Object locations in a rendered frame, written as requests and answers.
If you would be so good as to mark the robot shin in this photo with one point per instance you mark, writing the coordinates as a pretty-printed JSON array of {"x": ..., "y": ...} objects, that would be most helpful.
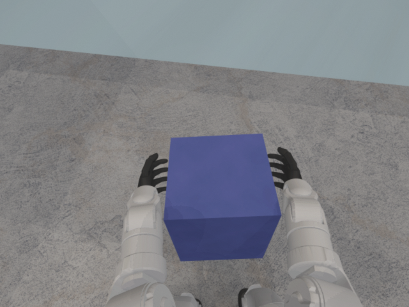
[
  {"x": 253, "y": 286},
  {"x": 187, "y": 294}
]

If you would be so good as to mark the robot right hand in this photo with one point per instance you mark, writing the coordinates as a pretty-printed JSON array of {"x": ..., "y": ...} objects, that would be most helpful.
[{"x": 289, "y": 167}]

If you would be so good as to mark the robot left forearm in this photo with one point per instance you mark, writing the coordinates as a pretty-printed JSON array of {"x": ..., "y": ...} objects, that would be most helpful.
[{"x": 142, "y": 258}]

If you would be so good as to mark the carton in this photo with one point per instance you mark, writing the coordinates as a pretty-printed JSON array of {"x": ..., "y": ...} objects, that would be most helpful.
[{"x": 221, "y": 202}]

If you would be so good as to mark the right robot shin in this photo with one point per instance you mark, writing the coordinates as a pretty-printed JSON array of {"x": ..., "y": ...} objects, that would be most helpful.
[{"x": 253, "y": 286}]

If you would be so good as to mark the robot left hand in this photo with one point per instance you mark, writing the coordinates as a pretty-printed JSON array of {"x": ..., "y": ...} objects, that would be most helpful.
[{"x": 148, "y": 174}]

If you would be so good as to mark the left robot upper arm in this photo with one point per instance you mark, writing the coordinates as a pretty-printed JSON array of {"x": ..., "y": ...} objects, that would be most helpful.
[{"x": 150, "y": 294}]

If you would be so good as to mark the robot right forearm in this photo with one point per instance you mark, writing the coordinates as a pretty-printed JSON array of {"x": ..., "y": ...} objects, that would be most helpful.
[{"x": 310, "y": 247}]

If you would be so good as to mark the right robot upper arm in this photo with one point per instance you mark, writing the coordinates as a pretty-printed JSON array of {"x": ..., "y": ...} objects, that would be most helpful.
[{"x": 308, "y": 291}]

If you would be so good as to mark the left robot shin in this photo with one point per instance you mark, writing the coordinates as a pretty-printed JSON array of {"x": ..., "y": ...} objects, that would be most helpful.
[{"x": 187, "y": 294}]

